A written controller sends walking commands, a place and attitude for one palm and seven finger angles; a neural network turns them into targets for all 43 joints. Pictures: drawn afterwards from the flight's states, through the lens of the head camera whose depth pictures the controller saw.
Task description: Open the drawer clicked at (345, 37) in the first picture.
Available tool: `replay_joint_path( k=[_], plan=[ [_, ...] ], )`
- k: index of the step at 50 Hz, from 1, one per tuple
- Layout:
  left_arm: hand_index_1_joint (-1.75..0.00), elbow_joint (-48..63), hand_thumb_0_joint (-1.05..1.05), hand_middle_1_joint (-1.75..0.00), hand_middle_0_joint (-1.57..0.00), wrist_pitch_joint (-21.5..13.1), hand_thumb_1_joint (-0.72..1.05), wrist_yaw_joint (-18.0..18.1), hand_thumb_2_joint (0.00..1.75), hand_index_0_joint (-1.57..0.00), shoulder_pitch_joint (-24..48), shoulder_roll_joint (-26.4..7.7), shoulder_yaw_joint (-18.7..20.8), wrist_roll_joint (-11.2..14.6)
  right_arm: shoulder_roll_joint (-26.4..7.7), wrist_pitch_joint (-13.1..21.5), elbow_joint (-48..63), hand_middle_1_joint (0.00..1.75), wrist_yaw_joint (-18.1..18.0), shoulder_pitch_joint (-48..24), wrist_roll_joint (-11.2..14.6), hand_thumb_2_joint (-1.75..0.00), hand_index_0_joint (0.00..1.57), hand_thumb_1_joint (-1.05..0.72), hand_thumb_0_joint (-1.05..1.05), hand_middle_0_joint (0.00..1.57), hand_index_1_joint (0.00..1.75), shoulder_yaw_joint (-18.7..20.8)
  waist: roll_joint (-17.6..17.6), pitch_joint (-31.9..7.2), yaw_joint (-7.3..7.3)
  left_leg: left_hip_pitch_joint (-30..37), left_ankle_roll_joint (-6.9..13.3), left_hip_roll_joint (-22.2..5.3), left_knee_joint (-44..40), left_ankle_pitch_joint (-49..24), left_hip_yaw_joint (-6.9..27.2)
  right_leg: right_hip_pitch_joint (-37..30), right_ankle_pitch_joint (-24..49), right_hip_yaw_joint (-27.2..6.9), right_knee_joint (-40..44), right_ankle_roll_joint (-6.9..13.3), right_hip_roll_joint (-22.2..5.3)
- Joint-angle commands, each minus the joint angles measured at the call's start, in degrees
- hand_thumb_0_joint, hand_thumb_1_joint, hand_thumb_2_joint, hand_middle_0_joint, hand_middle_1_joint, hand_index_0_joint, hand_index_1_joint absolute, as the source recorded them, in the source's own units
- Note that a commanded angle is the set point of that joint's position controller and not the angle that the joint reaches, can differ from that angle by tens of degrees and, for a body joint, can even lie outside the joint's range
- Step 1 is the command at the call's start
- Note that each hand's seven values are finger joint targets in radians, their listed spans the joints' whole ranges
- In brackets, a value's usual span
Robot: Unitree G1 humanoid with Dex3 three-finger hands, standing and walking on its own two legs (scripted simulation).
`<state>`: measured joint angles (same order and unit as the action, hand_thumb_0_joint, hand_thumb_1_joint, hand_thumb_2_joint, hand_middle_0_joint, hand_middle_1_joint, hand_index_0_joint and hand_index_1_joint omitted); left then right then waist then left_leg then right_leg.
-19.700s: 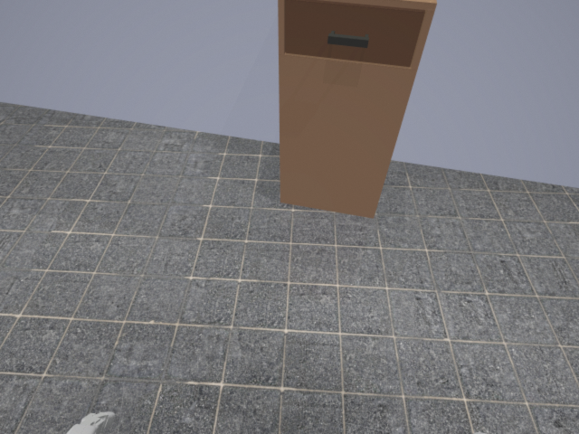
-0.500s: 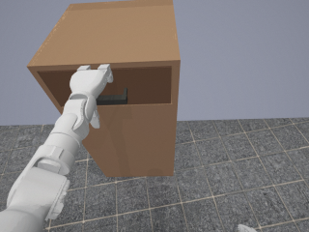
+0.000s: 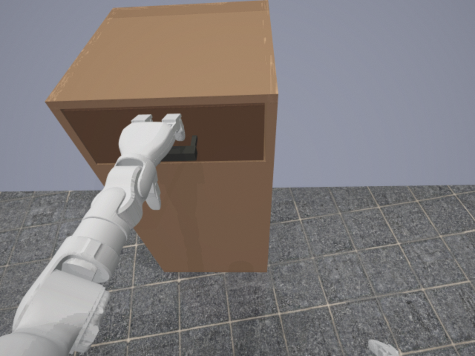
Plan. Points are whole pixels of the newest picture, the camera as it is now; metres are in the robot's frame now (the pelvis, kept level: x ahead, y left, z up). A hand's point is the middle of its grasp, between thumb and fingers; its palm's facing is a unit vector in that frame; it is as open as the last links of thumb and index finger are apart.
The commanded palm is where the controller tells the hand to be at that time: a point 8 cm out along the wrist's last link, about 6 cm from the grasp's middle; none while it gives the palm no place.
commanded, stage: lower the fingers behind the handle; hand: left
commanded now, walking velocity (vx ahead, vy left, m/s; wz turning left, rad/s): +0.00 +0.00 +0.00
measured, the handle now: (169, 146) +0.51 +0.18 +0.04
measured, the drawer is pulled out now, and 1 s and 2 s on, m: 0.00 0.00 0.00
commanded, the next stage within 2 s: lift the fingers back up to retry in 1.32 s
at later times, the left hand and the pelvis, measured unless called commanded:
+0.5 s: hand (156, 168) +0.44 +0.19 +0.06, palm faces -0.01 -0.03 -1.00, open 13.9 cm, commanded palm +0.41 +0.19 +0.11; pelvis -0.01 -0.01 -0.01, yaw +0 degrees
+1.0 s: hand (157, 168) +0.44 +0.18 +0.06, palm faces +0.02 -0.01 -1.00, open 13.9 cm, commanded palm +0.41 +0.20 +0.08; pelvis -0.03 +0.00 -0.01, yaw -1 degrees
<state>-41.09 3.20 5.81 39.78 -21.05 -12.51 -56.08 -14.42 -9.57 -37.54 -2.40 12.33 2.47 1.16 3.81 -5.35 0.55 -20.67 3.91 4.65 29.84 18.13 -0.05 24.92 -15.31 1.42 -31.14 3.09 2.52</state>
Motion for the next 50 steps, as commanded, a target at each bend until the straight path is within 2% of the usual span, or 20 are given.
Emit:
replay_joint_path(
  k=[1,2,5,7,9,10,12,17,21,23,27,29,34,35,37,40,42,45,47,50],
  plan=[
    [-1.2,12.2,0.0,-1.2,-0.3,-2.99,-0.5,4.34,0.3,-0.3,26.1,-11.99,7.07,-1.0,-6.33,2.05,5.98,0.3,-0.75,0.09,-0.84,-0.9,0.2,-0.9,0.0,0.2,0.3,2.59,-4.28,-21.43,-0.7,4.32,-2.24,-2.43,-0.09,-24.57,0.75,-13.31,20.14,-2.69,0.31,-0.02,-1.81],
    [-1.2,11.48,0.0,-1.2,-0.3,-3.14,-0.5,5.21,0.3,-0.3,24.75,-13.28,8.67,-1.1,-6.29,2.12,5.86,0.3,-0.63,0.22,-0.92,-0.9,0.2,-0.9,0.0,0.2,0.3,2.56,-4.28,-21.32,-0.09,3.37,-2.32,-2.4,-0.01,-24.84,0.6,-13.81,20.8,-2.74,-0.02,0.02,-1.78],
    [-1.2,10.28,0.0,-1.2,-0.3,-2.3,-0.5,7.31,0.3,-0.3,22.11,-12.66,9.11,-1.75,-6.4,2.11,5.82,0.3,-0.12,-0.04,-1.09,-0.9,0.2,-0.9,0.0,0.2,0.3,2.78,-4.91,-21.47,0.18,2.08,-2.48,-2.46,0.36,-25.66,0.24,-13.81,21.66,-2.73,-0.45,0.01,-1.59],
    [-1.2,8.65,0.0,-1.2,-0.3,-1.14,-0.5,8.27,0.3,-0.3,23.03,-11.34,7.82,-2.0,-6.4,2.01,5.46,0.3,-0.04,-0.16,-0.92,-0.9,0.2,-0.9,0.0,0.2,0.3,2.7,-5.99,-19.66,-0.79,1.06,-2.23,-2.56,0.19,-23.19,0.04,-12.48,20.11,-2.61,-0.2,-0.23,-1.66],
    [-1.2,8.07,0.0,-1.2,-0.3,-0.31,-0.5,8.61,0.3,-0.3,24.57,-12.34,8.02,-2.34,-6.73,2.02,5.31,0.3,-0.29,0.12,-0.87,-0.9,0.2,-0.9,0.0,0.2,0.3,2.72,-6.01,-20.38,-1.24,0.66,-1.91,-2.45,0.09,-21.38,-0.25,-12.9,19.44,-2.98,0.07,-0.33,-1.76],
    [-1.2,7.35,0.0,-1.2,-0.3,-0.02,-0.5,8.52,0.3,-0.3,23.71,-13.21,8.81,-2.21,-6.9,2.01,5.55,0.3,-0.43,0.1,-0.92,-0.9,0.2,-0.9,0.0,0.2,0.3,2.81,-6.36,-21.02,-0.94,-0.11,-1.74,-2.21,0.12,-20.59,-0.23,-14.09,19.15,-3.28,0.22,-0.37,-1.78],
    [-1.2,8.39,0.0,-1.2,-0.3,-0.52,-0.5,8.34,0.3,-0.3,25.54,-12.27,7.54,-2.18,-6.72,2.16,5.39,0.3,-0.72,0.55,-0.9,-0.9,0.2,-0.9,0.0,0.2,0.3,2.99,-5.11,-22.21,-1.69,0.77,-1.52,-2.19,0.42,-20.77,-0.36,-14.03,19.95,-3.39,0.09,-0.51,-1.93],
    [-1.2,6.35,0.0,-1.2,-0.3,-2.6,-0.5,7.71,0.3,-0.3,25.88,-11.47,6.87,-1.9,-6.89,2.51,4.68,0.3,-1.09,2.32,-0.86,-0.9,0.2,-0.9,0.0,0.2,0.3,3.33,-5.81,-20.53,-2.95,0.58,-1.38,-2.27,0.98,-19.29,0.19,-11.43,18.13,-3.18,0.23,-0.6,-1.72],
    [-1.2,1.41,0.0,-1.2,-0.3,-2.55,-0.5,7.98,0.3,-0.3,23.68,-11.7,7.16,-1.97,-7.29,2.54,4.36,0.3,-1.02,3.05,-0.79,-0.9,0.2,-0.9,0.0,0.2,0.3,3.08,-6.2,-17.91,-2.98,-2.67,-1.35,-2.08,0.99,-16.4,-0.04,-10.35,16.18,-3.43,0.28,-0.62,-1.88],
    [-1.2,1.47,0.0,-1.2,-0.3,-2.75,-0.5,8.45,0.3,-0.3,22.72,-11.91,7.67,-2.1,-7.26,2.57,4.5,0.3,-0.87,3.31,-1.0,-0.9,0.2,-0.9,0.0,0.2,0.3,3.23,-5.98,-19.69,-2.35,-2.7,-1.34,-2.08,1.36,-16.94,-0.22,-11.05,16.82,-3.55,-0.2,-0.57,-1.82],
    [-1.2,-1.25,0.0,-1.2,-0.3,-2.21,-0.5,8.48,0.3,-0.3,21.01,-11.8,7.63,-2.28,-7.54,2.2,4.77,0.3,-0.7,3.84,-0.82,-0.9,0.2,-0.9,0.0,0.2,0.3,3.17,-6.85,-18.66,-2.41,-5.0,-1.29,-2.02,1.88,-15.94,-0.47,-10.66,16.79,-3.66,-0.52,-0.65,-1.79],
    [-1.2,-2.46,0.0,-1.2,-0.3,-1.72,-0.5,8.59,0.3,-0.3,21.43,-9.99,5.96,-2.33,-7.5,2.15,4.87,0.3,-0.63,3.9,-0.69,-0.9,0.2,-0.9,0.0,0.2,0.3,3.12,-6.65,-17.02,-3.02,-5.3,-1.36,-2.11,1.84,-14.67,-0.35,-8.64,14.72,-3.29,-0.34,-0.6,-1.65],
    [-1.2,-5.95,0.0,-1.2,-0.3,-0.67,-0.5,8.57,0.3,-0.3,20.62,-11.28,6.7,-2.3,-7.81,2.18,5.16,0.3,-0.95,4.52,-0.53,-0.9,0.2,-0.9,0.0,0.2,0.3,2.86,-8.26,-16.04,-3.23,-7.65,-1.11,-2.08,2.11,-11.33,-0.66,-8.06,11.86,-3.59,-0.15,-0.84,-1.75],
    [-1.2,-6.57,0.0,-1.2,-0.3,-0.66,-0.5,8.52,0.3,-0.3,20.77,-12.73,7.81,-2.35,-8.13,2.13,5.2,0.3,-0.96,4.6,-0.56,-0.9,0.2,-0.9,0.0,0.2,0.3,2.82,-7.92,-16.26,-3.03,-8.17,-1.11,-2.02,2.18,-11.23,-0.52,-8.26,11.62,-3.74,-0.25,-0.7,-1.7],
    [-1.2,-7.61,0.0,-1.2,-0.3,-0.23,-0.5,8.41,0.3,-0.3,20.55,-10.22,5.49,-2.41,-7.84,2.16,5.43,0.3,-1.06,4.84,-0.46,-0.9,0.2,-0.9,0.0,0.2,0.3,2.69,-7.72,-15.21,-3.71,-8.31,-1.11,-2.11,2.36,-10.14,-0.79,-6.54,10.4,-3.53,-0.15,-0.84,-1.65],
    [-1.2,-8.38,0.0,-1.2,-0.3,-0.22,-0.5,8.34,0.3,-0.3,21.77,-11.67,6.51,-2.53,-8.24,2.28,5.36,0.3,-1.2,5.32,-0.45,-0.9,0.2,-0.9,0.0,0.2,0.3,2.7,-8.43,-15.33,-4.01,-9.14,-1.05,-2.14,2.76,-8.98,-0.45,-5.58,8.83,-3.51,-0.38,-0.8,-1.5],
    [-1.2,-9.41,0.0,-1.2,-0.3,-0.02,-0.5,8.33,0.3,-0.3,19.99,-10.51,5.75,-2.5,-7.93,2.33,5.61,0.3,-1.12,5.67,-0.51,-0.9,0.2,-0.9,0.0,0.2,0.3,2.63,-7.42,-15.66,-3.78,-9.11,-1.12,-2.17,3.1,-8.95,-0.76,-5.16,8.97,-3.46,-0.77,-0.78,-1.52],
    [-1.2,-10.51,0.0,-1.2,-0.3,-0.02,-0.5,8.26,0.3,-0.3,19.65,-12.18,7.09,-2.38,-8.42,2.42,5.73,0.3,-1.23,5.91,-0.51,-0.9,0.2,-0.9,0.0,0.2,0.3,2.53,-9.42,-14.79,-3.93,-11.19,-1.01,-2.08,3.54,-7.82,-0.66,-5.03,8.24,-3.62,-0.74,-0.88,-1.48],
    [-1.2,-10.69,0.0,-1.2,-0.3,0.15,-0.5,8.1,0.3,-0.3,19.48,-9.54,4.79,-2.33,-8.16,2.54,6.12,0.3,-1.15,6.02,-0.3,-0.9,0.2,-0.9,0.0,0.2,0.3,2.42,-9.21,-13.7,-4.17,-11.42,-1.06,-2.14,3.43,-6.51,-0.66,-3.37,6.58,-3.32,-0.74,-0.92,-1.42],
    [-1.2,-9.61,0.0,-1.2,-0.3,0.29,-0.5,8.48,0.3,-0.3,21.65,-13.97,7.66,-2.76,-8.46,2.67,6.18,0.3,-1.42,6.11,-0.47,-0.9,0.2,-0.9,0.0,0.2,0.3,2.5,-8.64,-16.1,-3.74,-11.78,-0.87,-2.1,3.87,-6.16,-0.73,-4.72,6.05,-4.1,-0.8,-0.95,-1.58]
  ],
)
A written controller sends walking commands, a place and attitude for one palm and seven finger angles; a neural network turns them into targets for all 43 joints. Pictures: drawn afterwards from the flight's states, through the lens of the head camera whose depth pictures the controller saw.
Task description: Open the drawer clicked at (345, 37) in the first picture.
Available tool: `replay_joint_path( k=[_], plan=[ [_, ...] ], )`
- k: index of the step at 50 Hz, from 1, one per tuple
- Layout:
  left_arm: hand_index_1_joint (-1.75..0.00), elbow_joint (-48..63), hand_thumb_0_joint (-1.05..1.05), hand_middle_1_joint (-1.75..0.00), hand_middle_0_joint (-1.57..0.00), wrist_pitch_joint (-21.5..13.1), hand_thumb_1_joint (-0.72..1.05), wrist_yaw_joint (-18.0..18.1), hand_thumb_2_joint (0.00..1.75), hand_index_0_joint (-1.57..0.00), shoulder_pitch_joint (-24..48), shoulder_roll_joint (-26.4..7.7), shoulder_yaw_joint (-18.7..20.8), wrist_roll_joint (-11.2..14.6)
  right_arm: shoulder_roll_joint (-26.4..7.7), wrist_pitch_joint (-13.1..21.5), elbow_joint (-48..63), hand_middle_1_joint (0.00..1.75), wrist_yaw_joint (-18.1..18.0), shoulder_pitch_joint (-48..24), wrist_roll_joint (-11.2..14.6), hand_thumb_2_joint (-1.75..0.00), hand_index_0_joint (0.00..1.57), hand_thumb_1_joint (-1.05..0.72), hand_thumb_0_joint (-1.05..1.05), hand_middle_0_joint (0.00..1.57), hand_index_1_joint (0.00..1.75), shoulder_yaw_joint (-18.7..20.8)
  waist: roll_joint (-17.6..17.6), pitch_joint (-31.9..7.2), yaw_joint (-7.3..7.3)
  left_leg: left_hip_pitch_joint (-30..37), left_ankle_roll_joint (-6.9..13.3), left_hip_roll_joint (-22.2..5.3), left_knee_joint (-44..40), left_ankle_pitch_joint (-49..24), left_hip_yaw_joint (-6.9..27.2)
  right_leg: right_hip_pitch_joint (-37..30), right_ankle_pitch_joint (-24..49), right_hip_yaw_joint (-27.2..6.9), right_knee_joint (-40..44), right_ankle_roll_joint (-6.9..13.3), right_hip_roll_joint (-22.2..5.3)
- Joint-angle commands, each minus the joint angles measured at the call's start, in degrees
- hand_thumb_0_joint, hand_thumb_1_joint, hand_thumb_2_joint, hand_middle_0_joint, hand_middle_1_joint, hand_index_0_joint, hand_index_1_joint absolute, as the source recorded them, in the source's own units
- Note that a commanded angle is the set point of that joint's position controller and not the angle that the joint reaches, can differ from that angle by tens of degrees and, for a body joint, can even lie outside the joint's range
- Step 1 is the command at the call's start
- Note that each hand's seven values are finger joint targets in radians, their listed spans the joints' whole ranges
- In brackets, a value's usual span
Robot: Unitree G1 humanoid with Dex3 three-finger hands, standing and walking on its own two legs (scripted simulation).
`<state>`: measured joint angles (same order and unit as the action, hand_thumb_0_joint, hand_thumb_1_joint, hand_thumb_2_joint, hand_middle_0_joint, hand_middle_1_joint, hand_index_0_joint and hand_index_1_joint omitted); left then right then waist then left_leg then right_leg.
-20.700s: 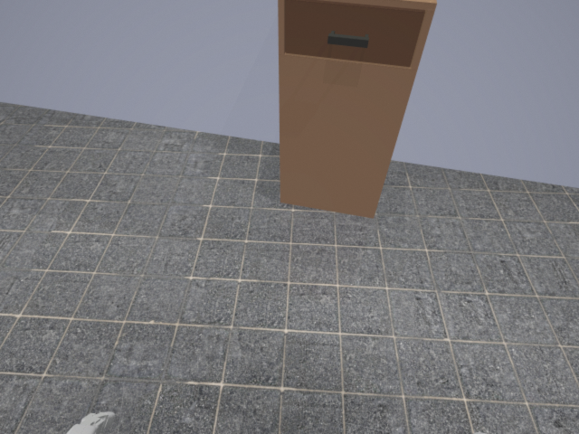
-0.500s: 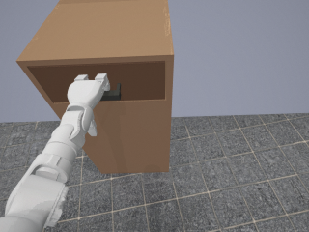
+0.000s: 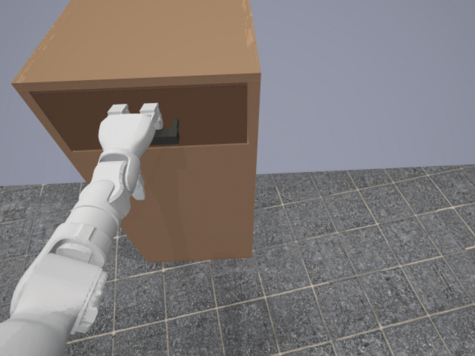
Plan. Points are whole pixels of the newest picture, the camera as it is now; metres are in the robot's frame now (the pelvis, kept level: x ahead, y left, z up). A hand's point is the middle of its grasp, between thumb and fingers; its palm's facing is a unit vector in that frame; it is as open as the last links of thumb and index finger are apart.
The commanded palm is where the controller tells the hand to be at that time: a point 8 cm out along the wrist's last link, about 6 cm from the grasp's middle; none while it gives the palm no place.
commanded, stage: lower the fingers behind the handle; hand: left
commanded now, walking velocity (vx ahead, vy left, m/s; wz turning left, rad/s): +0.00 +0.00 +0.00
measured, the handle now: (149, 130) +0.53 +0.19 +0.06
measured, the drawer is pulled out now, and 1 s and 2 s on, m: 0.00 0.00 0.00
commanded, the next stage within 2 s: lift the fingers back up to retry in 0.32 s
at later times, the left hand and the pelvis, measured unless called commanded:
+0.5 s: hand (138, 149) +0.47 +0.20 +0.07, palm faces +0.02 -0.01 -1.00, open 13.9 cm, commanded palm +0.44 +0.20 +0.11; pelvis -0.01 +0.01 +0.00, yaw -1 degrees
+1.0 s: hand (137, 128) +0.48 +0.19 +0.11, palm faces +0.05 -0.04 -1.00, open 13.9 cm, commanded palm +0.44 +0.19 +0.18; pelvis +0.03 +0.02 +0.01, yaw +0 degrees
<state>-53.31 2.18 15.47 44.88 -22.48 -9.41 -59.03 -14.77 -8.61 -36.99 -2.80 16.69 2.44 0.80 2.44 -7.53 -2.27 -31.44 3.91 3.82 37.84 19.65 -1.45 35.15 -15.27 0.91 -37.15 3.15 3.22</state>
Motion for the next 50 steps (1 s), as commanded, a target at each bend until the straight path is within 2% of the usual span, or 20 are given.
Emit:
replay_joint_path(
  k=[1,3,5,8,13,16,18,21,23,28,31,34,36,38,41,43,45,46,49,50],
  plan=[
    [-1.2,1.74,0.0,-1.2,-0.3,1.6,-0.5,-1.18,0.3,-0.3,15.58,-11.89,3.73,-0.13,-7.85,1.65,5.66,0.3,-1.12,1.91,-0.33,-0.9,0.2,-0.9,0.0,0.2,0.3,2.71,-6.53,-13.67,-1.03,-1.14,-0.92,-1.25,-4.16,-7.33,0.5,-14.58,5.63,-3.5,5.09,-1.03,-2.29],
    [-1.2,1.3,0.0,-1.2,-0.3,1.92,-0.5,-1.11,0.3,-0.3,17.5,-9.3,1.76,0.2,-7.76,1.95,5.44,0.3,-0.99,2.22,-0.23,-0.9,0.2,-0.9,0.0,0.2,0.3,2.66,-6.34,-10.92,-2.08,-0.95,-1.0,-1.53,-4.42,-5.79,0.72,-11.66,3.45,-2.99,5.59,-1.02,-2.08],
    [-1.2,1.33,0.0,-1.2,-0.3,1.89,-0.5,-1.01,0.3,-0.3,17.89,-11.81,3.81,0.25,-8.14,2.05,5.32,0.3,-1.12,2.36,-0.26,-0.9,0.2,-0.9,0.0,0.2,0.3,2.75,-6.79,-12.7,-1.58,-0.96,-0.93,-1.48,-4.24,-6.13,0.99,-12.5,3.42,-3.11,5.24,-0.91,-1.97],
    [-1.2,1.43,0.0,-1.2,-0.3,1.94,-0.5,-0.98,0.3,-0.3,18.36,-9.6,2.21,0.3,-7.82,2.31,5.45,0.3,-1.02,2.92,-0.21,-0.9,0.2,-0.9,0.0,0.2,0.3,2.7,-5.82,-13.45,-1.71,-0.39,-1.01,-1.63,-4.22,-6.35,0.99,-12.01,3.57,-2.86,4.8,-0.95,-1.92],
    [-1.2,-1.49,0.0,-1.2,-0.3,2.74,-0.5,-1.34,0.3,-0.3,19.39,-10.22,2.05,0.8,-8.33,2.65,5.12,0.3,-1.26,3.26,0.09,-0.9,0.2,-0.9,0.0,0.2,0.3,2.36,-8.8,-9.8,-2.94,-2.51,-0.8,-1.65,-4.54,-2.68,1.24,-9.99,-0.38,-2.82,5.88,-1.28,-1.91],
    [-1.2,-1.19,0.0,-1.2,-0.3,2.48,-0.5,-1.44,0.3,-0.3,20.29,-13.02,3.81,0.5,-8.42,2.88,5.06,0.3,-1.47,4.04,-0.11,-0.9,0.2,-0.9,0.0,0.2,0.3,2.32,-6.77,-12.68,-2.21,-2.34,-0.82,-1.66,-4.23,-4.01,1.19,-11.31,1.01,-3.01,4.92,-1.1,-1.97],
    [-1.2,-0.89,0.0,-1.2,-0.3,2.3,-0.5,-1.68,0.3,-0.3,18.87,-9.67,1.83,0.52,-8.11,2.94,5.38,0.3,-1.27,3.91,-0.15,-0.9,0.2,-0.9,0.0,0.2,0.3,2.45,-6.24,-13.46,-2.14,-1.4,-0.93,-1.76,-3.94,-5.25,1.02,-10.89,2.43,-2.73,4.52,-1.06,-1.78],
    [-1.2,-1.04,0.0,-1.2,-0.3,1.97,-0.5,-1.67,0.3,-0.3,16.97,-12.24,4.26,0.45,-8.22,2.77,5.58,0.3,-1.17,4.12,-0.2,-0.9,0.2,-0.9,0.0,0.2,0.3,2.46,-7.24,-14.3,-1.24,-1.93,-0.93,-1.77,-3.79,-6.43,1.0,-12.65,4.09,-2.85,4.1,-1.0,-1.78],
    [-1.2,3.11,0.0,-1.2,-0.3,1.51,-0.5,-1.5,0.3,-0.3,19.57,-9.0,1.93,0.64,-7.79,2.86,6.1,0.3,-0.9,3.45,-0.06,-0.9,0.2,-0.9,0.0,0.2,0.3,2.77,-4.93,-15.47,-1.42,0.67,-1.0,-2.04,-4.21,-7.33,1.21,-11.82,4.08,-2.57,4.22,-0.92,-1.67],
    [-1.2,6.72,0.0,-1.2,-0.3,1.52,-0.5,-0.21,0.3,-0.3,24.87,-9.48,2.28,0.46,-7.63,3.06,5.62,0.3,-0.87,3.03,-0.03,-0.9,0.2,-0.9,0.0,0.2,0.3,2.97,-4.43,-15.66,-1.96,4.18,-1.05,-2.48,-5.58,-8.11,2.5,-11.41,3.08,-2.2,5.02,-0.84,-1.46],
    [-1.2,9.81,0.0,-1.2,-0.3,1.18,-0.5,0.28,0.3,-0.3,28.12,-9.7,2.55,0.29,-7.35,3.28,5.25,0.3,-0.75,2.76,-0.29,-0.9,0.2,-0.9,0.0,0.2,0.3,3.27,-2.15,-17.77,-1.8,7.74,-1.24,-2.6,-5.84,-11.21,2.95,-12.12,4.93,-2.01,4.98,-0.58,-1.32],
    [-1.2,11.1,0.0,-1.2,-0.3,0.98,-0.5,0.45,0.3,-0.3,28.85,-8.68,2.31,0.43,-7.19,3.53,4.9,0.3,-0.58,2.4,-0.42,-0.9,0.2,-0.9,0.0,0.2,0.3,3.34,-2.86,-18.46,-1.46,10.11,-1.6,-2.79,-6.56,-13.4,3.63,-12.76,6.01,-1.51,5.2,-0.48,-1.25],
    [-1.2,12.93,0.0,-1.2,-0.3,0.5,-0.5,0.65,0.3,-0.3,30.0,-11.43,4.43,0.59,-7.32,3.56,4.81,0.3,-0.55,1.98,-0.48,-0.9,0.2,-0.9,0.0,0.2,0.3,3.33,-1.82,-19.12,-0.97,10.69,-1.63,-2.63,-6.67,-15.71,3.62,-14.39,7.97,-1.74,5.26,-0.34,-1.31],
    [-1.2,14.88,0.0,-1.2,-0.3,0.25,-0.5,0.71,0.3,-0.3,30.83,-9.24,2.71,0.32,-6.95,3.64,4.72,0.3,-0.37,1.47,-0.6,-0.9,0.2,-0.9,0.0,0.2,0.3,3.47,-1.89,-19.69,-1.09,12.85,-1.94,-2.75,-6.73,-18.32,3.81,-14.42,9.54,-1.4,5.33,-0.3,-1.23],
    [-1.2,18.32,0.0,-1.2,-0.3,0.3,-0.5,0.64,0.3,-0.3,29.72,-10.85,4.52,0.43,-6.92,3.54,4.69,0.3,0.16,1.14,-0.86,-0.9,0.2,-0.9,0.0,0.2,0.3,3.81,0.99,-23.93,0.44,17.62,-3.23,-3.14,-6.33,-27.2,4.23,-16.22,13.8,-1.01,4.7,-0.04,-1.11],
    [-1.2,18.56,0.0,-1.2,-0.3,1.64,-0.5,0.16,0.3,-0.3,27.01,-8.73,3.38,0.79,-6.78,3.2,4.47,0.3,0.66,0.2,-0.84,-0.9,0.2,-0.9,0.0,0.2,0.3,3.81,-0.07,-22.92,0.77,18.83,-3.68,-3.46,-6.27,-31.65,4.19,-16.37,15.79,-0.64,4.96,-0.18,-0.99],
    [-1.2,17.13,0.0,-1.2,-0.3,3.6,-0.5,-0.8,0.3,-0.3,24.78,-10.91,5.23,1.21,-7.3,2.43,4.19,0.3,0.76,-0.83,-0.7,-0.9,0.2,-0.9,0.0,0.2,0.3,3.47,-2.87,-21.41,1.3,17.3,-3.65,-3.36,-7.08,-32.65,3.77,-19.19,17.74,-0.72,5.59,-0.13,-1.14],
    [-1.2,18.07,0.0,-1.2,-0.3,4.43,-0.5,-1.57,0.3,-0.3,25.11,-8.81,3.02,1.36,-7.02,2.1,4.36,0.3,0.89,-1.54,-0.45,-0.9,0.2,-0.9,0.0,0.2,0.3,3.25,-2.48,-20.7,1.15,17.5,-3.62,-3.35,-7.27,-33.63,3.7,-19.21,18.79,-0.68,5.61,-0.26,-1.25],
    [-1.2,22.18,0.0,-1.2,-0.3,6.31,-0.5,-4.16,0.3,-0.3,22.56,-9.06,2.97,2.0,-7.03,1.36,5.07,0.3,1.08,-3.32,-0.17,-0.9,0.2,-0.9,0.0,0.2,0.3,3.14,-3.16,-21.91,2.17,19.46,-3.5,-3.39,-7.79,-37.1,3.53,-22.38,21.83,-1.02,6.34,-0.32,-1.42],
    [-1.2,23.01,0.0,-1.2,-0.3,6.74,-0.5,-5.33,0.3,-0.3,22.91,-8.12,1.69,2.35,-7.18,1.02,5.34,0.3,1.07,-4.0,-0.12,-0.9,0.2,-0.9,0.0,0.2,0.3,2.97,-3.75,-21.45,1.8,19.5,-3.56,-3.34,-8.05,-37.38,3.64,-23.05,22.13,-0.9,6.78,-0.34,-1.57]
  ],
)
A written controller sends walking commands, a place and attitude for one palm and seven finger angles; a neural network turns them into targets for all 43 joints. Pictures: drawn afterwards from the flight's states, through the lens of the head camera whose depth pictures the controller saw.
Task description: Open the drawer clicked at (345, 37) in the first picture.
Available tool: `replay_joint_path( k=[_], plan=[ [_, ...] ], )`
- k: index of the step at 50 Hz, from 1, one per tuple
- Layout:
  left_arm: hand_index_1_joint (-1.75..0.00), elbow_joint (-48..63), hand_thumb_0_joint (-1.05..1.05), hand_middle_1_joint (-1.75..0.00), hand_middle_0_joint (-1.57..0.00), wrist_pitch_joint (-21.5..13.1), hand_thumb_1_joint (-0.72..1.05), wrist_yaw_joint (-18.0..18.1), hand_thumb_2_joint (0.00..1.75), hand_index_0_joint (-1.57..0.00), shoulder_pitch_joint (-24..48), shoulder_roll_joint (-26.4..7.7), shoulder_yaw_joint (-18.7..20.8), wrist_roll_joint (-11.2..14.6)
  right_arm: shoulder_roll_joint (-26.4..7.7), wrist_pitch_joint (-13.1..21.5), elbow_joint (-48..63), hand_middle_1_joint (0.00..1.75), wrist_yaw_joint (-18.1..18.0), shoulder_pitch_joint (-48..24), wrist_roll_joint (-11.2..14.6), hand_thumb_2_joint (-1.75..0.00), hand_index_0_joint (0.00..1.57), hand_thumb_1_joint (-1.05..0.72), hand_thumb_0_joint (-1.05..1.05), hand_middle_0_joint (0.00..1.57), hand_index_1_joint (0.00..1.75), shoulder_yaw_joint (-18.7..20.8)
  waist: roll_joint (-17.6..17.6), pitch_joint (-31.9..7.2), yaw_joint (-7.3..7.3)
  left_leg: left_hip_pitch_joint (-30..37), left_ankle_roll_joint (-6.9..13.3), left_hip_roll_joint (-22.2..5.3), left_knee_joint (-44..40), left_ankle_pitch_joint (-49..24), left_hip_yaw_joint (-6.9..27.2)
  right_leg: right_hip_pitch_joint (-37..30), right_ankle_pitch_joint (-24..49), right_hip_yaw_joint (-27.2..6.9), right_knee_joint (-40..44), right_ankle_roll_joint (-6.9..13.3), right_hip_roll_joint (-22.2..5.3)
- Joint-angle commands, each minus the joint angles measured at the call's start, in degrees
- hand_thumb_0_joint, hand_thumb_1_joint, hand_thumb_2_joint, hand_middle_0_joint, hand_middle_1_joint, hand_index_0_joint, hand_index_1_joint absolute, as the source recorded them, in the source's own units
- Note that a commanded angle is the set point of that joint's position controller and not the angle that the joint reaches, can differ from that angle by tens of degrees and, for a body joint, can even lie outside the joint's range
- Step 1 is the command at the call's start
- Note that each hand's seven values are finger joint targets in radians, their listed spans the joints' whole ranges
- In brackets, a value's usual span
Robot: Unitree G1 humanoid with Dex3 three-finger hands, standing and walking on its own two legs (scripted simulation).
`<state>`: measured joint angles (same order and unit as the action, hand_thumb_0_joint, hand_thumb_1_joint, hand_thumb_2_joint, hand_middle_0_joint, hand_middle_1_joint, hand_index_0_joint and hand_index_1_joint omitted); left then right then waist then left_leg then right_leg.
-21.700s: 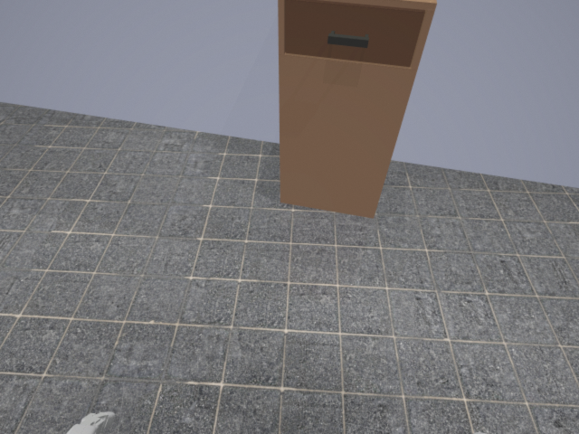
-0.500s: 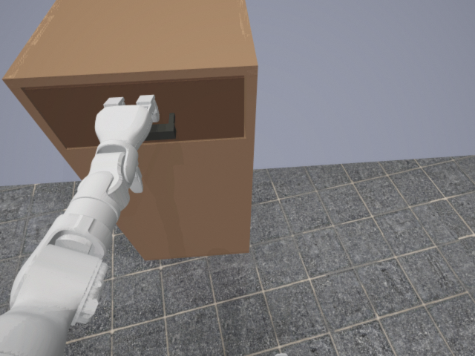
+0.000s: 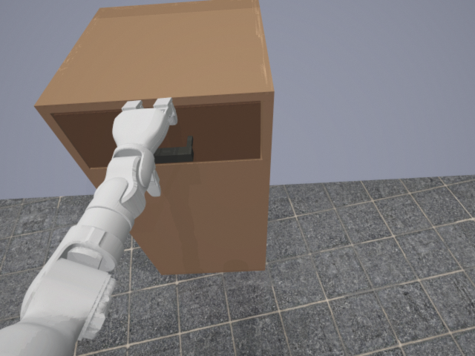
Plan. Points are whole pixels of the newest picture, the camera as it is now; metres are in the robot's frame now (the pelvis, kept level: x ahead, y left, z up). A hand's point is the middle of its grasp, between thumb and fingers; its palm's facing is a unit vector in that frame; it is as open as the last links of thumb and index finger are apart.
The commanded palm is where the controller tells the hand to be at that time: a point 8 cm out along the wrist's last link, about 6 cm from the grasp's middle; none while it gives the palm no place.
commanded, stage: lift the fingers back up to retry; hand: left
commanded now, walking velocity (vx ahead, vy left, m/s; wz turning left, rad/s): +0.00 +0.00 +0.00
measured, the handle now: (164, 148) +0.50 +0.17 +0.05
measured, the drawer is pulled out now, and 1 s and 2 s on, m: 0.00 0.00 0.00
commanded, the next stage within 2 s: re-aim the fingers above the handle in 0.20 s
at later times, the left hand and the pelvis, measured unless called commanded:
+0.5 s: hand (154, 152) +0.44 +0.16 +0.11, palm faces +0.01 -0.02 -1.00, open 13.9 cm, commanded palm +0.41 +0.17 +0.17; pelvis +0.01 -0.02 +0.00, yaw +1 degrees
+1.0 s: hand (154, 157) +0.43 +0.16 +0.11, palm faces -0.01 -0.02 -1.00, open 13.9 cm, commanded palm +0.41 +0.16 +0.17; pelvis +0.00 -0.03 +0.00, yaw +1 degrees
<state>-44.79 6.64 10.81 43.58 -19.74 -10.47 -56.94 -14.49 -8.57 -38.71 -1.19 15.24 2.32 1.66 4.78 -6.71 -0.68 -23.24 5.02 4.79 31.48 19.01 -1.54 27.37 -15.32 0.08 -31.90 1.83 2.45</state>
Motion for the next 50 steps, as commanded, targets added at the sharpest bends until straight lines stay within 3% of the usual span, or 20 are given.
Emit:
replay_joint_path(
  k=[1,3,4,7,11,15,18,19,20,23,26,28,33,35,38,40,41,43,46,50],
  plan=[
    [-1.2,15.54,0.0,-1.2,-0.3,2.47,-0.5,-1.65,0.3,-0.3,24.74,-10.75,2.35,0.46,-7.22,0.73,7.06,0.3,-0.61,-3.14,0.27,-0.9,0.2,-0.9,0.0,0.2,0.3,2.01,-5.71,-20.64,-0.02,11.66,-4.5,-4.35,-1.77,-36.54,3.64,-14.64,22.34,-0.13,1.76,0.93,-0.77],
    [-1.2,13.69,0.0,-1.2,-0.3,3.04,-0.5,-3.48,0.3,-0.3,22.7,-7.9,0.02,0.72,-7.13,0.27,6.97,0.3,-0.76,-3.57,0.31,-0.9,0.2,-0.9,0.0,0.2,0.3,1.75,-7.3,-17.45,-0.47,11.06,-4.36,-4.06,-2.33,-33.93,3.34,-13.69,21.46,0.01,2.56,0.82,-0.82],
    [-1.2,12.79,0.0,-1.2,-0.3,2.88,-0.5,-4.14,0.3,-0.3,21.75,-9.86,1.72,0.59,-7.28,0.07,6.85,0.3,-0.93,-3.53,0.39,-0.9,0.2,-0.9,0.0,0.2,0.3,1.6,-8.68,-16.32,-0.15,10.12,-4.33,-3.97,-2.79,-31.96,3.39,-13.98,20.67,0.12,2.72,0.94,-0.83],
    [-1.2,18.9,0.0,-1.2,-0.3,0.59,-0.5,-5.17,0.3,-0.3,23.16,-9.16,0.57,0.43,-6.66,-0.08,7.98,0.3,-0.91,-4.47,0.16,-0.9,0.2,-0.9,0.0,0.2,0.3,1.57,-4.98,-19.92,0.45,12.7,-4.63,-3.86,-2.09,-35.93,3.87,-14.96,22.38,-0.3,1.8,1.16,-1.14],
    [-1.2,22.16,0.0,-1.2,-0.3,-1.21,-0.5,-4.2,0.3,-0.3,23.72,-10.55,2.19,0.68,-6.35,0.07,7.9,0.3,-0.85,-4.87,-0.14,-0.9,0.2,-0.9,0.0,0.2,0.3,1.63,-5.27,-21.55,0.86,13.52,-4.75,-3.78,-1.32,-37.18,3.86,-15.18,23.17,-0.63,1.47,1.16,-1.15],
    [-1.2,19.53,0.0,-1.2,-0.3,-0.31,-0.5,-2.27,0.3,-0.3,23.79,-10.96,2.72,0.19,-6.27,0.05,7.23,0.3,-0.86,-5.87,-0.13,-0.9,0.2,-0.9,0.0,0.2,0.3,1.28,-6.16,-19.24,0.75,10.72,-4.76,-3.39,-2.02,-32.6,3.09,-15.59,22.29,-0.48,1.66,1.3,-1.21],
    [-1.2,20.4,0.0,-1.2,-0.3,0.37,-0.5,-1.22,0.3,-0.3,23.84,-12.19,3.82,-0.08,-5.93,0.37,7.21,0.3,-0.97,-6.51,-0.23,-0.9,0.2,-0.9,0.0,0.2,0.3,1.22,-4.93,-22.14,1.5,10.58,-4.21,-2.92,-1.92,-32.86,2.55,-18.43,24.81,-1.05,1.23,1.33,-1.52],
    [-1.2,21.2,0.0,-1.2,-0.3,0.67,-0.5,-1.36,0.3,-0.3,24.76,-10.41,2.03,0.1,-5.87,0.33,7.31,0.3,-0.95,-6.76,-0.28,-0.9,0.2,-0.9,0.0,0.2,0.3,1.22,-5.36,-22.36,0.92,10.84,-4.11,-2.84,-1.81,-32.83,2.38,-18.58,25.61,-1.1,1.39,1.1,-1.59],
    [-1.2,19.68,0.0,-1.2,-0.3,1.16,-0.5,-1.52,0.3,-0.3,22.88,-12.58,4.14,0.13,-6.15,0.24,7.35,0.3,-1.0,-6.79,-0.2,-0.9,0.2,-0.9,0.0,0.2,0.3,1.23,-6.04,-22.2,1.37,9.69,-4.0,-2.8,-2.06,-31.63,2.37,-19.66,25.12,-1.2,1.55,1.12,-1.59],
    [-1.2,17.05,0.0,-1.2,-0.3,1.99,-0.5,-2.74,0.3,-0.3,22.54,-10.65,1.99,0.38,-6.21,-0.06,7.09,0.3,-1.44,-7.2,0.14,-0.9,0.2,-0.9,0.0,0.2,0.3,0.86,-7.99,-18.77,0.32,7.84,-3.31,-2.56,-2.7,-27.82,1.97,-19.03,24.57,-1.17,2.13,0.76,-1.84],
    [-1.2,18.58,0.0,-1.2,-0.3,1.16,-0.5,-3.96,0.3,-0.3,24.0,-11.58,2.11,0.38,-6.3,-0.04,7.54,0.3,-1.78,-6.9,0.23,-0.9,0.2,-0.9,0.0,0.2,0.3,1.01,-6.74,-19.72,0.32,8.48,-3.07,-2.49,-2.85,-26.61,2.14,-19.31,23.4,-1.58,2.41,0.81,-1.94],
    [-1.2,20.1,0.0,-1.2,-0.3,0.02,-0.5,-4.55,0.3,-0.3,23.69,-8.92,0.06,0.89,-5.89,0.17,7.79,0.3,-1.73,-6.76,0.2,-0.9,0.2,-0.9,0.0,0.2,0.3,1.21,-5.63,-19.84,0.0,9.4,-3.08,-2.47,-2.47,-27.59,2.27,-18.58,23.95,-1.47,2.24,0.86,-1.92],
    [-1.2,19.49,0.0,-1.2,-0.3,-1.82,-0.5,-3.7,0.3,-0.3,20.71,-13.53,4.69,0.93,-6.18,0.34,7.58,0.3,-1.81,-6.25,-0.07,-0.9,0.2,-0.9,0.0,0.2,0.3,1.1,-7.45,-19.69,1.42,6.25,-2.95,-2.33,-3.01,-25.97,1.86,-20.98,24.83,-1.95,1.9,0.7,-2.15],
    [-1.2,18.99,0.0,-1.2,-0.3,-1.74,-0.5,-2.51,0.3,-0.3,18.69,-17.48,8.36,0.56,-6.58,0.36,7.62,0.3,-1.85,-6.63,-0.22,-0.9,0.2,-0.9,0.0,0.2,0.3,1.04,-8.15,-20.14,2.62,4.49,-2.9,-2.28,-3.52,-25.21,1.55,-23.4,25.26,-2.65,1.97,0.64,-2.4],
    [-1.2,17.67,0.0,-1.2,-0.3,-1.11,-0.5,-1.56,0.3,-0.3,18.69,-17.97,8.51,0.03,-6.4,0.58,7.38,0.3,-2.16,-7.09,0.08,-0.9,0.2,-0.9,0.0,0.2,0.3,0.85,-8.73,-18.56,2.11,2.83,-2.73,-2.34,-4.03,-22.54,0.92,-23.36,24.06,-3.06,2.31,0.27,-2.65],
    [-1.2,16.92,0.0,-1.2,-0.3,-0.54,-0.5,-1.7,0.3,-0.3,19.5,-16.84,7.02,-0.04,-6.71,0.78,7.45,0.3,-2.27,-7.14,0.39,-0.9,0.2,-0.9,0.0,0.2,0.3,1.0,-7.06,-17.4,1.48,3.06,-2.73,-2.37,-4.44,-20.96,0.84,-21.93,21.17,-2.9,3.05,0.42,-2.56],
    [-1.2,17.78,0.0,-1.2,-0.3,-0.55,-0.5,-1.91,0.3,-0.3,21.39,-15.11,5.07,0.25,-6.61,0.99,7.36,0.3,-2.29,-6.9,0.49,-0.9,0.2,-0.9,0.0,0.2,0.3,1.14,-5.99,-17.56,0.78,4.26,-2.59,-2.48,-4.31,-20.86,0.78,-20.9,20.7,-2.84,3.22,0.41,-2.54],
    [-1.2,18.26,0.0,-1.2,-0.3,-0.76,-0.5,-2.43,0.3,-0.3,21.24,-16.08,5.73,0.58,-6.75,1.26,7.48,0.3,-2.49,-6.36,0.47,-0.9,0.2,-0.9,0.0,0.2,0.3,1.33,-5.83,-19.05,0.7,5.44,-2.4,-2.29,-4.14,-21.03,0.94,-21.44,20.91,-2.9,3.33,0.43,-2.41],
    [-1.2,20.15,0.0,-1.2,-0.3,-2.16,-0.5,-3.69,0.3,-0.3,23.78,-12.21,2.04,1.42,-6.61,1.82,7.31,0.3,-2.44,-5.56,0.67,-0.9,0.2,-0.9,0.0,0.2,0.3,1.73,-5.44,-18.98,-0.77,7.42,-2.36,-2.39,-3.75,-21.39,1.5,-19.3,20.34,-2.57,3.62,0.4,-2.29],
    [-1.2,18.46,0.0,-1.2,-0.3,-3.37,-0.5,-3.66,0.3,-0.3,23.34,-12.72,2.87,1.54,-6.76,1.92,6.72,0.3,-2.51,-5.18,0.46,-0.9,0.2,-0.9,0.0,0.2,0.3,1.68,-6.9,-18.0,-0.32,6.9,-2.57,-2.19,-3.85,-21.25,1.8,-18.68,19.55,-2.39,3.77,0.48,-2.14]
  ],
)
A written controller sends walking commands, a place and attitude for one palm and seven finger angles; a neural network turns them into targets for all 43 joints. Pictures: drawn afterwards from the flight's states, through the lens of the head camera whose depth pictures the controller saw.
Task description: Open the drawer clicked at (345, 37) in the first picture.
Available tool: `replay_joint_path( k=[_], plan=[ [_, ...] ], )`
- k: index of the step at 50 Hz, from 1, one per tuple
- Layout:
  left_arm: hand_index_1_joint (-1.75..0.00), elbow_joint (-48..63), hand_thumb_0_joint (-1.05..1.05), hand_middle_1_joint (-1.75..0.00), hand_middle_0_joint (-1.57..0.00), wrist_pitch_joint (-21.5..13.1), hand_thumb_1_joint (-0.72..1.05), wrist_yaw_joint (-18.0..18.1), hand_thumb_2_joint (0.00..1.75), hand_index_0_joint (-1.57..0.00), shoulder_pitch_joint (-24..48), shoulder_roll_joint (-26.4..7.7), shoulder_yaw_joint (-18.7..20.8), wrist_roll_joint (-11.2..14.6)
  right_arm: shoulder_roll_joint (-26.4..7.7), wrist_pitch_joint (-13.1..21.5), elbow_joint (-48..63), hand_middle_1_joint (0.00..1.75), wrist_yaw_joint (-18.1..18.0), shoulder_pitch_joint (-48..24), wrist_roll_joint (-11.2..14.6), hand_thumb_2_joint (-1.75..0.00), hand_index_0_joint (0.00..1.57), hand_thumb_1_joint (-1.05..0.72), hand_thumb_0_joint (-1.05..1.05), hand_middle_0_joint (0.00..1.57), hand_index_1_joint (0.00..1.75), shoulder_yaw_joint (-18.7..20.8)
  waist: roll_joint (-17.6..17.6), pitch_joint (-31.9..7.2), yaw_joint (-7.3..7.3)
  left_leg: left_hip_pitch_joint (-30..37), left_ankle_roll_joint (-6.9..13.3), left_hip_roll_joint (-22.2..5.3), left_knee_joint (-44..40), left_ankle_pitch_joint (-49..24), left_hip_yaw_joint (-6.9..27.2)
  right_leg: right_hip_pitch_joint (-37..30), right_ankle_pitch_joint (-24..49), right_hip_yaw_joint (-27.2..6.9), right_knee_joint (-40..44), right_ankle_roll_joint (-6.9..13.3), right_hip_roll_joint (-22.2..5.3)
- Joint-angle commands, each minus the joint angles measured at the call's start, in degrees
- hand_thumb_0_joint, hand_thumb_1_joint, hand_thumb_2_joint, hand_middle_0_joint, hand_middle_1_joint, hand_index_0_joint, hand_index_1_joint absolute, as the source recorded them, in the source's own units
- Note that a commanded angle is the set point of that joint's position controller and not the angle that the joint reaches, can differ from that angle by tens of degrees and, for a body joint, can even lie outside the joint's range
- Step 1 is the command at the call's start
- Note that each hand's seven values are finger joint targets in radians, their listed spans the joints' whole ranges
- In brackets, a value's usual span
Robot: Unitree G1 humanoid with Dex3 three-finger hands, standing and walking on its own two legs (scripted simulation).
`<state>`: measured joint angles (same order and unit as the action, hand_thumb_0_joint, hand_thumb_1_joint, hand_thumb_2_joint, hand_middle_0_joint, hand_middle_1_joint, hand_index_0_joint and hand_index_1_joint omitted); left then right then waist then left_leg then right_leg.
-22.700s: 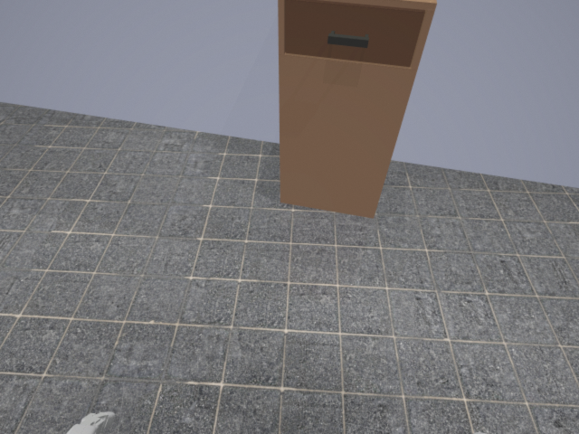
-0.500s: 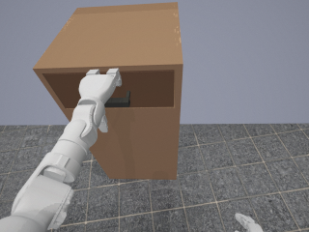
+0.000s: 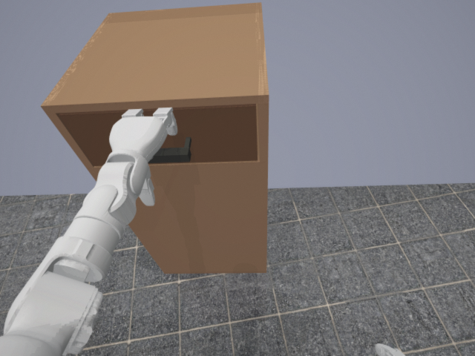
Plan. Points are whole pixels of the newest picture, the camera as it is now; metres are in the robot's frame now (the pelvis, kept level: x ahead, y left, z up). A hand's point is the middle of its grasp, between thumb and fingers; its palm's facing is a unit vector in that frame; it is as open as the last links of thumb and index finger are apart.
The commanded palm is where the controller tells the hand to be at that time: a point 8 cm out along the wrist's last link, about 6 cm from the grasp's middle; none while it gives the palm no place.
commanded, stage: re-aim the fingers above the handle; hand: left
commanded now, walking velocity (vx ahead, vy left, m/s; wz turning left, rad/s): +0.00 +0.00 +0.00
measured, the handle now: (163, 148) +0.51 +0.19 +0.04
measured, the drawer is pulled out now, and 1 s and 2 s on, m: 0.00 0.00 0.00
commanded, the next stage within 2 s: lower the fingers behind the handle in 1.32 s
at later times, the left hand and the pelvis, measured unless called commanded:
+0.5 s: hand (146, 161) +0.42 +0.19 +0.10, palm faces -0.01 -0.01 -1.00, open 13.9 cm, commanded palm +0.41 +0.19 +0.16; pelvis -0.01 +0.01 +0.00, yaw +0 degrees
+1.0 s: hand (149, 159) +0.43 +0.19 +0.10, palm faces +0.01 -0.04 -1.00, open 13.9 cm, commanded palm +0.42 +0.20 +0.16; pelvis +0.00 +0.01 +0.00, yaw +0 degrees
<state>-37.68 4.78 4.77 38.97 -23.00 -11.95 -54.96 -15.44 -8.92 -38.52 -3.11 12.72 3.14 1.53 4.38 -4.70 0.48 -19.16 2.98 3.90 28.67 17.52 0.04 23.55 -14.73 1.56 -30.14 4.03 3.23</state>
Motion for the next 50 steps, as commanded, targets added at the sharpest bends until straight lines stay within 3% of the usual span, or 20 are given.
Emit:
replay_joint_path(
  k=[1,5,7,8,11,14,15,20,22,25,30,32,35,36,37,40,41,45,47,50],
  plan=[
    [-1.2,10.42,0.0,-1.2,-0.3,-1.69,-0.5,2.87,0.3,-0.3,29.09,-10.03,4.81,-0.6,-5.68,2.36,6.29,0.3,-0.56,-2.54,-0.28,-0.9,0.2,-0.9,0.0,0.2,0.3,1.64,-5.91,-19.33,-1.46,2.36,-0.57,-1.39,-1.15,-18.61,0.18,-14.02,17.67,-3.75,1.96,-1.72,-2.98],
    [-1.2,7.79,0.0,-1.2,-0.3,-1.3,-0.5,5.0,0.3,-0.3,28.07,-14.03,8.72,-1.76,-5.91,2.2,6.03,0.3,-0.49,-3.02,-0.79,-0.9,0.2,-0.9,0.0,0.2,0.3,1.37,-4.94,-21.09,0.3,0.86,-0.96,-1.29,-1.3,-19.69,-0.22,-16.12,18.51,-3.99,1.14,-1.39,-3.03],
    [-1.2,5.88,0.0,-1.2,-0.3,-0.56,-0.5,5.63,0.3,-0.3,28.87,-12.58,7.71,-1.98,-5.58,2.27,5.87,0.3,-0.45,-3.1,-0.62,-0.9,0.2,-0.9,0.0,0.2,0.3,1.19,-6.51,-19.66,-0.22,-0.18,-0.89,-1.63,-1.6,-18.44,-0.33,-15.3,17.4,-3.8,1.19,-1.58,-3.12],
    [-1.2,4.72,0.0,-1.2,-0.3,-0.13,-0.5,5.76,0.3,-0.3,27.01,-13.71,9.01,-2.16,-5.69,2.3,5.99,0.3,-0.47,-3.22,-0.59,-0.9,0.2,-0.9,0.0,0.2,0.3,1.25,-6.75,-19.51,0.39,-0.57,-0.86,-1.65,-1.81,-18.3,-0.58,-15.83,17.33,-3.84,1.21,-1.56,-3.11],
    [-1.2,6.99,0.0,-1.2,-0.3,0.39,-0.5,5.04,0.3,-0.3,26.12,-12.68,7.83,-1.89,-5.79,2.24,7.16,0.3,-0.32,-3.61,-0.64,-0.9,0.2,-0.9,0.0,0.2,0.3,1.31,-7.11,-22.38,0.44,0.19,-0.62,-1.62,-1.59,-20.24,-0.74,-18.15,20.39,-4.09,0.92,-1.77,-3.28],
    [-1.2,6.45,0.0,-1.2,-0.3,0.44,-0.5,3.7,0.3,-0.3,24.08,-16.03,10.17,-2.15,-6.3,1.96,7.24,0.3,-0.79,-3.5,-0.5,-0.9,0.2,-0.9,0.0,0.2,0.3,1.25,-9.01,-20.28,0.24,-0.66,-0.35,-1.68,-1.83,-19.58,-0.99,-18.33,21.07,-4.16,1.37,-2.06,-3.3],
    [-1.2,7.78,0.0,-1.2,-0.3,0.14,-0.5,3.16,0.3,-0.3,23.68,-15.94,9.86,-2.0,-6.5,1.86,7.74,0.3,-0.82,-3.67,-0.56,-0.9,0.2,-0.9,0.0,0.2,0.3,1.31,-7.67,-21.29,0.53,-0.5,-0.41,-1.49,-1.84,-19.86,-0.85,-19.09,21.12,-4.37,1.37,-1.92,-3.34],
    [-1.2,13.53,0.0,-1.2,-0.3,-2.11,-0.5,1.69,0.3,-0.3,26.41,-7.66,2.59,-0.74,-5.74,2.49,8.01,0.3,-0.33,-3.08,-0.09,-0.9,0.2,-0.9,0.0,0.2,0.3,1.91,-5.14,-19.06,-1.8,4.31,-0.59,-1.74,-1.24,-20.12,0.35,-12.83,16.98,-3.28,2.22,-1.55,-2.7],
    [-1.2,13.41,0.0,-1.2,-0.3,-2.86,-0.5,2.31,0.3,-0.3,29.06,-10.29,4.62,-0.67,-5.84,2.7,6.97,0.3,-0.43,-2.23,-0.14,-0.9,0.2,-0.9,0.0,0.2,0.3,2.03,-4.42,-18.96,-1.88,4.95,-0.68,-1.67,-0.85,-19.71,0.67,-11.71,16.33,-3.34,2.09,-1.42,-2.54],
    [-1.2,13.19,0.0,-1.2,-0.3,-3.42,-0.5,3.88,0.3,-0.3,32.62,-9.87,4.38,-0.89,-5.67,2.98,6.03,0.3,-0.29,-1.7,-0.52,-0.9,0.2,-0.9,0.0,0.2,0.3,2.08,-3.87,-20.91,-1.81,5.54,-1.33,-1.57,-0.78,-20.89,1.13,-11.57,15.95,-2.97,1.65,-1.19,-2.45],
    [-1.2,6.17,0.0,-1.2,-0.3,-1.41,-0.5,6.51,0.3,-0.3,30.11,-14.01,9.19,-1.86,-5.84,2.75,5.15,0.3,-0.22,-2.37,-0.83,-0.9,0.2,-0.9,0.0,0.2,0.3,1.5,-6.34,-21.39,0.21,1.94,-1.44,-1.59,-1.47,-21.04,0.5,-14.68,17.17,-3.05,1.03,-1.11,-2.56],
    [-1.2,2.81,0.0,-1.2,-0.3,0.07,-0.5,6.37,0.3,-0.3,28.09,-14.55,9.64,-2.1,-5.86,2.48,5.31,0.3,-0.28,-2.81,-0.68,-0.9,0.2,-0.9,0.0,0.2,0.3,1.11,-7.01,-19.49,0.44,-0.17,-1.23,-1.68,-2.0,-19.28,-0.08,-15.2,16.92,-3.14,1.11,-1.38,-2.84],
    [-1.2,1.87,0.0,-1.2,-0.3,1.16,-0.5,4.57,0.3,-0.3,25.96,-14.61,9.21,-2.38,-6.44,2.07,6.61,0.3,-0.54,-3.12,-0.65,-0.9,0.2,-0.9,0.0,0.2,0.3,1.21,-8.52,-20.51,0.49,-0.7,-0.85,-1.73,-2.01,-19.64,-0.49,-17.12,18.31,-3.51,1.35,-1.6,-3.01],
    [-1.2,2.58,0.0,-1.2,-0.3,1.05,-0.5,3.64,0.3,-0.3,26.06,-12.95,7.3,-2.19,-6.29,2.01,7.03,0.3,-0.55,-2.91,-0.51,-0.9,0.2,-0.9,0.0,0.2,0.3,1.14,-7.6,-20.5,-0.11,-0.27,-0.74,-1.78,-1.86,-19.84,-0.55,-16.71,19.01,-3.41,1.2,-1.67,-3.12],
    [-1.2,2.08,0.0,-1.2,-0.3,0.86,-0.5,2.9,0.3,-0.3,25.22,-13.6,7.9,-2.1,-6.4,1.92,7.1,0.3,-0.67,-2.58,-0.41,-0.9,0.2,-0.9,0.0,0.2,0.3,1.22,-8.56,-19.29,-0.31,-0.36,-0.53,-1.86,-1.69,-19.51,-0.61,-16.28,18.99,-3.43,1.5,-1.74,-3.04],
    [-1.2,8.22,0.0,-1.2,-0.3,-1.66,-0.5,0.99,0.3,-0.3,26.84,-10.32,4.85,-1.32,-6.38,2.15,8.11,0.3,-0.58,-1.91,-0.57,-0.9,0.2,-0.9,0.0,0.2,0.3,1.81,-6.39,-21.14,-1.22,2.82,-0.52,-1.91,-1.01,-21.67,-0.03,-15.02,19.55,-3.35,1.51,-1.56,-2.85],
    [-1.2,9.35,0.0,-1.2,-0.3,-2.48,-0.5,0.75,0.3,-0.3,26.13,-10.83,5.37,-1.0,-6.14,2.25,8.15,0.3,-0.53,-1.68,-0.45,-0.9,0.2,-0.9,0.0,0.2,0.3,1.93,-5.51,-21.05,-1.17,3.46,-0.45,-1.89,-0.55,-21.93,0.14,-14.22,19.32,-3.43,1.39,-1.55,-2.72],
    [-1.2,14.76,0.0,-1.2,-0.3,-5.08,-0.5,2.32,0.3,-0.3,29.21,-11.38,5.88,-0.61,-5.81,2.59,7.33,0.3,-0.19,-0.76,-0.68,-0.9,0.2,-0.9,0.0,0.2,0.3,2.35,-3.34,-22.45,-1.33,6.23,-1.5,-1.96,0.28,-25.75,1.24,-12.05,19.18,-2.96,0.86,-1.15,-2.22],
    [-1.2,12.99,0.0,-1.2,-0.3,-4.86,-0.5,4.15,0.3,-0.3,30.85,-10.75,5.87,-0.79,-5.56,2.84,6.06,0.3,0.15,-0.56,-0.64,-0.9,0.2,-0.9,0.0,0.2,0.3,2.42,-2.5,-20.54,-1.47,6.55,-2.11,-2.16,0.14,-25.21,1.59,-9.32,17.12,-2.38,0.79,-0.97,-1.95],
    [-1.2,10.81,0.0,-1.2,-0.3,-3.13,-0.5,6.78,0.3,-0.3,30.14,-14.83,9.91,-1.57,-6.04,2.79,5.19,0.3,0.32,-0.97,-1.05,-0.9,0.2,-0.9,0.0,0.2,0.3,2.27,-3.04,-23.13,0.2,5.15,-2.45,-1.91,-0.16,-26.0,1.29,-12.29,18.03,-2.53,0.31,-0.67,-1.83]
  ],
)
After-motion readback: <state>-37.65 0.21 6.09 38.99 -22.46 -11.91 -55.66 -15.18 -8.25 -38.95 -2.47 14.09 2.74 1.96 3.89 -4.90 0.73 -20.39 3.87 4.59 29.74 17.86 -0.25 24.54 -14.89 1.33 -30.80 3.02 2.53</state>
